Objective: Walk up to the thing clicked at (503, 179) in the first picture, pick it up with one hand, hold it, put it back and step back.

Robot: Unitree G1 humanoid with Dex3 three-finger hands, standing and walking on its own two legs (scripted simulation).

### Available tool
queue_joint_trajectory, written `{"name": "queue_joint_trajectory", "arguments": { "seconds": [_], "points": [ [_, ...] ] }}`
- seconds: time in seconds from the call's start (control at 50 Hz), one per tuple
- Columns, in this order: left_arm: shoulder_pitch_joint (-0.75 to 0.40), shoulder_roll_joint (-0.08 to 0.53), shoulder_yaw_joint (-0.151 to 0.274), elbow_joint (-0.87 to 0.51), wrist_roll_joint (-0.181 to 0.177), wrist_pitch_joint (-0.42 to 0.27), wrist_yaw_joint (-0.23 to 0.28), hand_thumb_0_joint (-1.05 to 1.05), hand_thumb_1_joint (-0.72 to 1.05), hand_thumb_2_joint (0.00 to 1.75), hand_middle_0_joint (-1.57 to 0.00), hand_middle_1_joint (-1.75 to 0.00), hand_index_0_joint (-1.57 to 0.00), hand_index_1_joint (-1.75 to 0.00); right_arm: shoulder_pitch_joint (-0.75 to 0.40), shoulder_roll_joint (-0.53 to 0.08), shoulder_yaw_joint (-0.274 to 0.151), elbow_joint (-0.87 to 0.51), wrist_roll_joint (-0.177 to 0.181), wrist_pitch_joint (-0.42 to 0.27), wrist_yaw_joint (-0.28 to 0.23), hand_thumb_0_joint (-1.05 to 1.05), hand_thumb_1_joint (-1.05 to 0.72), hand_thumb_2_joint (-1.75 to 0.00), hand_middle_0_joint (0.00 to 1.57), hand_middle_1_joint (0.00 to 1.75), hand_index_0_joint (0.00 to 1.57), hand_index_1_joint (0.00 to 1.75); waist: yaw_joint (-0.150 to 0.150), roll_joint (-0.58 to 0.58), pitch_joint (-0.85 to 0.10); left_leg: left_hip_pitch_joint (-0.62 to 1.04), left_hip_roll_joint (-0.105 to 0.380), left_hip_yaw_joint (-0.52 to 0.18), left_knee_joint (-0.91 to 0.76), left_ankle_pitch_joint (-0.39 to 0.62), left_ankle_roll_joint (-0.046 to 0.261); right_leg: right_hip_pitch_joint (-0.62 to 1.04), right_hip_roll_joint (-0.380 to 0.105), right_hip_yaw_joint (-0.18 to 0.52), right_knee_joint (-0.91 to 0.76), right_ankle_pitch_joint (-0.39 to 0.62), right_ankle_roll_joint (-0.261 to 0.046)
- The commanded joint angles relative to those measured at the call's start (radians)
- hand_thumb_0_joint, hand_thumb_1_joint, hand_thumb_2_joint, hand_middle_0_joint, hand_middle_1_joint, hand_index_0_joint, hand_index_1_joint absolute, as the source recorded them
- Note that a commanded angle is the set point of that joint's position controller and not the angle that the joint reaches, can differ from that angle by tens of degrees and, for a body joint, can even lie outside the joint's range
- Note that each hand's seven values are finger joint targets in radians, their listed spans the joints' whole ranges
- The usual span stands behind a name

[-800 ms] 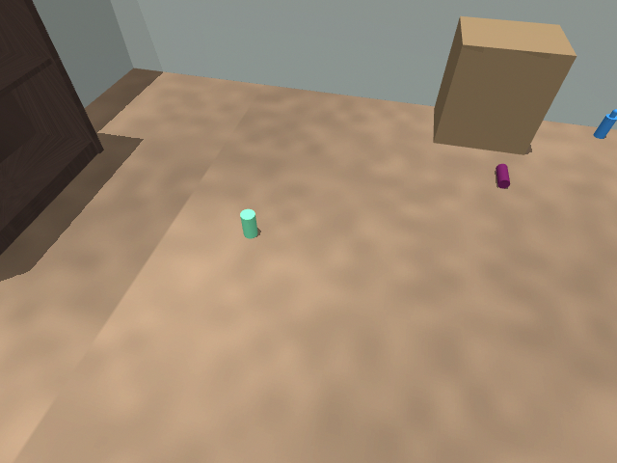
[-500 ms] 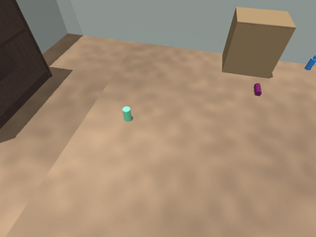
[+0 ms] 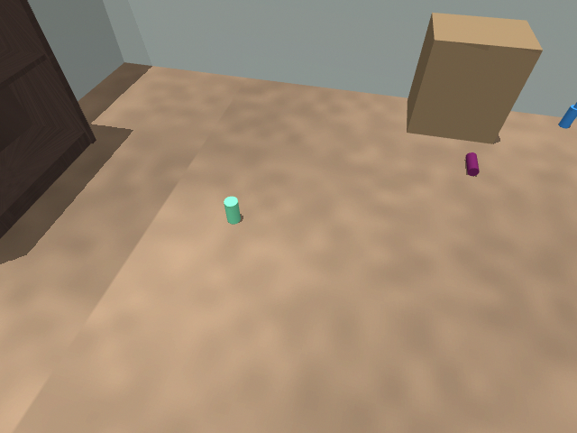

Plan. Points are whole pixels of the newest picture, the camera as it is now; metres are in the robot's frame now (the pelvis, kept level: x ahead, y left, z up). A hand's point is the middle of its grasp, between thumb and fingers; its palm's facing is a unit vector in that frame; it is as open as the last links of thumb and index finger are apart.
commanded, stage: stand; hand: left
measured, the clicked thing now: (472, 164) +1.51 -0.97 -0.76
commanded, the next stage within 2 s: walk up in 0.32 s
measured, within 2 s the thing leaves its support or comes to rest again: neither
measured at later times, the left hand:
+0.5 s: hand out of the picture +0.13 +0.25 -0.14, palm faces -0.19 -0.91 -0.36, open 7.4 cm
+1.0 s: hand (251, 286) +0.42 +0.09 -0.14, palm faces -0.53 -0.75 -0.38, open 7.4 cm
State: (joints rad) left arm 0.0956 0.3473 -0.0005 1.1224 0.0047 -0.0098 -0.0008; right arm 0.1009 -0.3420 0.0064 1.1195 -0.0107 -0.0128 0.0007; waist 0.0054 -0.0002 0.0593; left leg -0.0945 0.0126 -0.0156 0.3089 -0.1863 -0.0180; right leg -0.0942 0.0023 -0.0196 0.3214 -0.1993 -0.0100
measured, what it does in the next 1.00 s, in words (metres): walks ahead, turning right: right foot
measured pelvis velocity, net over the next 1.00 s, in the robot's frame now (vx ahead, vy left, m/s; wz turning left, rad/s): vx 0.23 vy -0.11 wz -0.64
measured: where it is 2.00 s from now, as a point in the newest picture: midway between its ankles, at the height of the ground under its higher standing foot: (379, 290)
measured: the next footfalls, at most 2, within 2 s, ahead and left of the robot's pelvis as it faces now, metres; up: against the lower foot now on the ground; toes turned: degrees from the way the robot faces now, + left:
right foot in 0.64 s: +0.13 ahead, -0.23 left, +0.00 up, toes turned -27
left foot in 1.08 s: +0.51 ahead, -0.12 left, +0.00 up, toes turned -40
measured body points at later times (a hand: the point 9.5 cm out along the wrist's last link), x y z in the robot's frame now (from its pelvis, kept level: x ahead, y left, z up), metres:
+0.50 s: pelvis +0.02 -0.01 -0.01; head +0.03 -0.04 +0.44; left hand +0.14 +0.30 -0.12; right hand +0.07 -0.35 -0.13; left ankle -0.01 +0.13 -0.75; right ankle +0.02 -0.14 -0.71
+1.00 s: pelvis +0.23 -0.11 -0.01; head +0.24 -0.15 +0.44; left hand +0.45 +0.13 -0.11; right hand +0.17 -0.45 -0.12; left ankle +0.45 -0.07 -0.71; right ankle +0.09 -0.21 -0.75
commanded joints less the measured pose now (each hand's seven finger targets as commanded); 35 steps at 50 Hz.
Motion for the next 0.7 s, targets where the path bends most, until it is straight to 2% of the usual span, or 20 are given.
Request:
{"name": "queue_joint_trajectory", "arguments": {
  "seconds": [0.0, 0.28, 0.3, 0.32, 0.34, 0.36, 0.38, 0.4, 0.44, 0.48, 0.5, 0.54, 0.56, 0.58, 0.6, 0.62, 0.64, 0.66, 0.68],
  "points": [
    [-0.031, 0.209, 0.042, -0.056, 0.004, -0.021, 0.011, 0.00, 0.90, 0.90, -0.20, -0.30, -0.20, -0.30, -0.035, -0.212, -0.038, -0.060, 0.003, -0.019, -0.016, 0.00, -0.90, -0.90, 0.20, 0.30, 0.20, 0.30, -0.001, 0.007, -0.097, 0.015, 0.115, -0.076, -0.023, 0.192, 0.033, 0.013, -0.135, 0.098, -0.042, 0.196, -0.018],
    [-0.028, 0.209, 0.040, -0.059, 0.000, -0.024, 0.011, 0.00, 0.90, 0.90, -0.20, -0.30, -0.20, -0.30, -0.024, -0.212, -0.037, -0.059, 0.003, -0.020, -0.015, 0.00, -0.90, -0.90, 0.20, 0.30, 0.20, 0.30, -0.004, 0.019, -0.095, 0.014, 0.116, -0.074, -0.027, 0.204, 0.034, 0.020, -0.138, 0.102, -0.044, 0.225, -0.019],
    [0.025, 0.356, 0.136, -0.179, 0.031, -0.015, -0.049, 0.00, 0.90, 0.90, -0.20, -0.30, -0.20, -0.30, -0.012, -0.374, -0.151, -0.176, -0.038, -0.057, 0.019, 0.00, -0.90, -0.90, 0.20, 0.30, 0.20, 0.30, -0.039, 0.056, -0.133, 0.187, 0.113, -0.014, 0.139, -0.277, 0.089, -0.252, -0.120, 0.264, 0.044, -0.178, -0.091],
    [-0.064, 0.325, 0.127, -0.206, 0.032, -0.012, -0.071, 0.00, 0.90, 0.90, -0.20, -0.30, -0.20, -0.30, 0.056, -0.367, -0.158, -0.147, -0.043, -0.065, 0.025, 0.00, -0.90, -0.90, 0.20, 0.30, 0.20, 0.30, -0.091, 0.061, -0.084, 0.314, 0.151, -0.074, 0.105, -0.427, 0.131, -0.527, -0.113, 0.248, 0.060, -0.341, -0.072],
    [-0.211, 0.264, 0.125, -0.262, 0.032, -0.010, -0.085, 0.00, 0.90, 0.90, -0.20, -0.30, -0.20, -0.30, 0.154, -0.372, -0.169, -0.148, -0.033, -0.070, 0.026, 0.00, -0.90, -0.90, 0.20, 0.30, 0.20, 0.30, -0.176, 0.157, -0.070, 0.398, 0.268, -0.181, -0.009, -0.502, 0.179, -0.705, -0.062, 0.141, 0.222, -0.314, -0.048],
    [-0.261, 0.229, 0.122, -0.298, 0.033, -0.009, -0.089, 0.00, 0.90, 0.90, -0.20, -0.30, -0.20, -0.30, 0.164, -0.391, -0.176, -0.166, -0.033, -0.072, 0.024, 0.00, -0.90, -0.90, 0.20, 0.30, 0.20, 0.30, -0.185, 0.234, -0.050, 0.337, 0.444, -0.322, -0.170, -0.501, 0.246, -0.778, -0.050, 0.073, 0.508, -0.273, -0.023],
    [-0.200, 0.254, 0.124, -0.292, 0.039, -0.008, -0.092, 0.00, 0.90, 0.90, -0.20, -0.30, -0.20, -0.30, 0.083, -0.391, -0.179, -0.215, -0.030, -0.080, 0.023, 0.00, -0.90, -0.90, 0.20, 0.30, 0.20, 0.30, -0.125, 0.154, -0.048, 0.245, 0.514, -0.334, -0.185, -0.431, 0.265, -0.729, -0.133, 0.104, 0.606, -0.250, -0.020],
    [-0.130, 0.276, 0.124, -0.272, 0.035, -0.010, -0.096, 0.00, 0.90, 0.90, -0.20, -0.30, -0.20, -0.30, 0.044, -0.368, -0.173, -0.246, -0.031, -0.087, 0.023, 0.00, -0.90, -0.90, 0.20, 0.30, 0.20, 0.30, -0.080, 0.073, -0.077, 0.184, 0.492, -0.276, -0.188, -0.402, 0.244, -0.650, -0.159, 0.110, 0.635, -0.218, -0.013],
    [-0.011, 0.271, 0.136, -0.251, 0.018, -0.001, -0.117, 0.00, 0.90, 0.90, -0.20, -0.30, -0.20, -0.30, -0.054, -0.366, -0.175, -0.275, -0.042, -0.095, 0.033, 0.00, -0.90, -0.90, 0.20, 0.30, 0.20, 0.30, -0.001, 0.156, -0.070, 0.125, 0.431, -0.116, -0.181, -0.373, 0.220, -0.550, -0.207, 0.090, 0.583, -0.201, 0.000],
    [-0.016, 0.277, 0.144, -0.247, 0.014, 0.001, -0.136, 0.00, 0.90, 0.90, -0.20, -0.30, -0.20, -0.30, -0.078, -0.361, -0.175, -0.299, -0.041, -0.100, 0.048, 0.00, -0.90, -0.90, 0.20, 0.30, 0.20, 0.30, -0.003, 0.147, -0.026, 0.034, 0.338, 0.047, -0.137, -0.335, 0.180, -0.442, -0.192, 0.039, 0.500, -0.156, 0.016],
    [-0.018, 0.274, 0.148, -0.251, 0.014, 0.002, -0.141, 0.00, 0.90, 0.90, -0.20, -0.30, -0.20, -0.30, -0.072, -0.366, -0.176, -0.300, -0.040, -0.098, 0.054, 0.00, -0.90, -0.90, 0.20, 0.30, 0.20, 0.30, -0.004, 0.145, -0.011, 0.010, 0.317, 0.112, -0.112, -0.318, 0.165, -0.406, -0.183, 0.000, 0.467, -0.115, 0.020],
    [-0.013, 0.274, 0.150, -0.254, 0.018, 0.000, -0.141, 0.00, 0.90, 0.90, -0.20, -0.30, -0.20, -0.30, -0.066, -0.377, -0.183, -0.301, -0.041, -0.093, 0.062, 0.00, -0.90, -0.90, 0.20, 0.30, 0.20, 0.30, 0.004, 0.117, 0.008, -0.073, 0.300, 0.174, -0.061, -0.355, 0.160, -0.316, -0.155, -0.083, 0.444, -0.068, 0.020],
    [0.013, 0.274, 0.151, -0.250, 0.017, 0.000, -0.138, 0.00, 0.90, 0.90, -0.20, -0.30, -0.20, -0.30, -0.078, -0.379, -0.183, -0.306, -0.042, -0.088, 0.065, 0.00, -0.90, -0.90, 0.20, 0.30, 0.20, 0.30, 0.019, 0.115, 0.007, -0.113, 0.290, 0.194, -0.028, -0.384, 0.160, -0.266, -0.135, -0.118, 0.440, -0.070, 0.014],
    [0.054, 0.280, 0.156, -0.242, 0.016, -0.004, -0.134, 0.00, 0.90, 0.90, -0.20, -0.30, -0.20, -0.30, -0.078, -0.372, -0.181, -0.308, -0.043, -0.081, 0.068, 0.00, -0.90, -0.90, 0.20, 0.30, 0.20, 0.30, 0.037, 0.092, -0.015, -0.136, 0.263, 0.229, 0.060, -0.367, 0.153, -0.194, -0.113, -0.134, 0.415, -0.075, 0.003],
    [0.158, 0.298, 0.168, -0.218, 0.016, -0.013, -0.124, 0.00, 0.90, 0.90, -0.20, -0.30, -0.20, -0.30, -0.101, -0.358, -0.175, -0.319, -0.043, -0.074, 0.069, 0.00, -0.90, -0.90, 0.20, 0.30, 0.20, 0.30, 0.100, 0.014, -0.053, -0.202, 0.213, 0.284, 0.261, -0.325, 0.139, -0.065, -0.092, -0.130, 0.356, -0.052, -0.015],
    [0.333, 0.359, 0.192, -0.158, 0.013, -0.025, -0.103, 0.00, 0.90, 0.90, -0.20, -0.30, -0.20, -0.30, -0.126, -0.293, -0.151, -0.341, -0.046, -0.068, 0.075, 0.00, -0.90, -0.90, 0.20, 0.30, 0.20, 0.30, 0.191, -0.232, -0.104, -0.359, 0.121, 0.300, 0.672, -0.255, 0.103, 0.110, -0.029, -0.030, 0.294, -0.190, -0.062],
    [0.425, 0.463, 0.217, -0.163, 0.016, -0.034, -0.081, 0.00, 0.90, 0.90, -0.20, -0.30, -0.20, -0.30, -0.152, -0.227, -0.123, -0.402, -0.026, -0.073, 0.087, 0.00, -0.90, -0.90, 0.20, 0.30, 0.20, 0.30, 0.221, -0.445, -0.067, -0.658, -0.007, 0.225, 0.939, -0.391, 0.047, 0.181, -0.215, 0.468, 0.027, -0.535, -0.159],
    [0.349, 0.500, 0.209, -0.192, -0.008, -0.031, -0.077, 0.00, 0.90, 0.90, -0.20, -0.30, -0.20, -0.30, -0.196, -0.268, -0.119, -0.436, -0.014, -0.077, 0.093, 0.00, -0.90, -0.90, 0.20, 0.30, 0.20, 0.30, 0.174, -0.394, -0.073, -0.741, -0.015, -0.002, 0.982, -0.418, 0.026, 0.142, -0.367, 0.943, -0.242, -0.727, -0.241],
    [0.221, 0.474, 0.196, -0.236, -0.016, -0.028, -0.065, 0.00, 0.90, 0.90, -0.20, -0.30, -0.20, -0.30, -0.200, -0.306, -0.117, -0.412, -0.012, -0.081, 0.095, 0.00, -0.90, -0.90, 0.20, 0.30, 0.20, 0.30, 0.113, -0.197, -0.039, -0.746, 0.057, -0.086, 0.973, -0.328, 0.022, 0.118, -0.394, 0.926, -0.248, -0.750, -0.252]
  ]
}}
